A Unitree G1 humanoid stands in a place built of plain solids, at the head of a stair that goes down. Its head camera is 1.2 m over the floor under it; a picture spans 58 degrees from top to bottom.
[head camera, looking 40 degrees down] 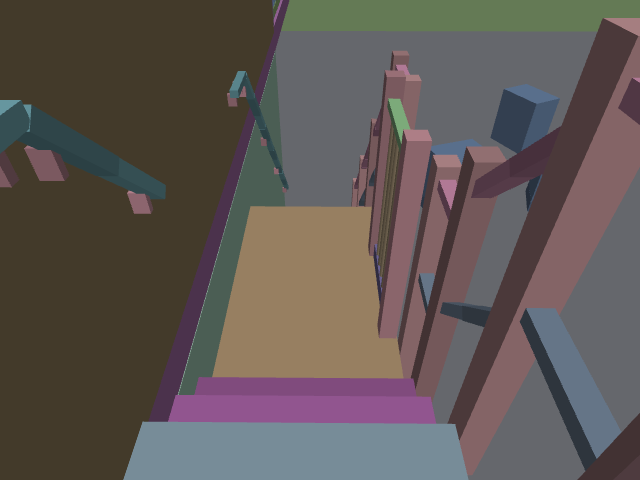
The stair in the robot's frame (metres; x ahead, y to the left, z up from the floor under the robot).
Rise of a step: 0.20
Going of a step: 0.20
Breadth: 0.90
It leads straight ahead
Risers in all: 3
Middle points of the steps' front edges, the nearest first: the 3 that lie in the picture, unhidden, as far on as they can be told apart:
0.61 0.06 0.00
0.81 0.06 -0.20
1.01 0.06 -0.40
